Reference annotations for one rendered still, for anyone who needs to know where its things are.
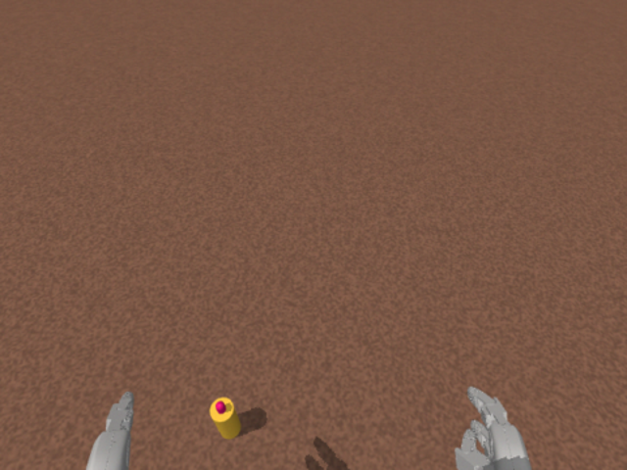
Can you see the right robot hand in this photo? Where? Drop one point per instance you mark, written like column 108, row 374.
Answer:
column 503, row 445

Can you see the bottle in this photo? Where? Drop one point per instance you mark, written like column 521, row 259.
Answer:
column 225, row 417

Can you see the left robot hand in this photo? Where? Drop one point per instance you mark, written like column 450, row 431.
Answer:
column 111, row 450

